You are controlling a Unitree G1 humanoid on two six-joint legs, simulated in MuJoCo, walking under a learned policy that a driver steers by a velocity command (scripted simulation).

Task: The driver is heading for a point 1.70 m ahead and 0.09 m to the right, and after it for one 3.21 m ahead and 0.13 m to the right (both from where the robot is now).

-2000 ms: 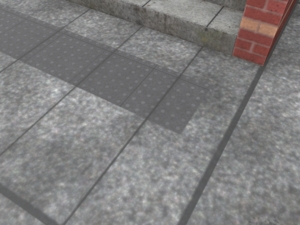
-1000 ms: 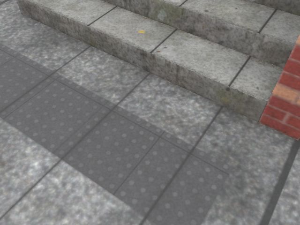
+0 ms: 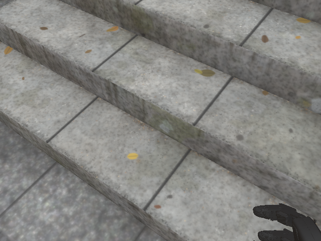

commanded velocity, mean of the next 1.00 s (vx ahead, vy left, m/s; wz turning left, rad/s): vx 1.00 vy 0.00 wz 0.00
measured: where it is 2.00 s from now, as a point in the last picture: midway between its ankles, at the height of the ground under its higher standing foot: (193, 7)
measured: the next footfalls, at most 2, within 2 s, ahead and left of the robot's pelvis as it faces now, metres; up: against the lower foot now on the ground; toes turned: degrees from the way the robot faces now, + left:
left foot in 0.08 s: +0.29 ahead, +0.09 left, +0.00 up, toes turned +4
right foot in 0.50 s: +0.61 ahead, -0.07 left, +0.16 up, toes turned -4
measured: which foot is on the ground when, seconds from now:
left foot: up 0.00-0.06, down 0.08-0.52, up 0.54-0.88, down 0.90-1.00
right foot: down 0.00-0.08, up 0.10-0.48, down 0.50-0.90, up 0.92-1.00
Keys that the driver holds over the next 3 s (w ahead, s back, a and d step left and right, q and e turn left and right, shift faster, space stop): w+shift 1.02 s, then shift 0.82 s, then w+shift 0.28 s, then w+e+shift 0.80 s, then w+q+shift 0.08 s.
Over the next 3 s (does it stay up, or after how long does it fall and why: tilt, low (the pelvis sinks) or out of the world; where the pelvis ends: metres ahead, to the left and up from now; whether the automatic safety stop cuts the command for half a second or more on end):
stays up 1.80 0.14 0.61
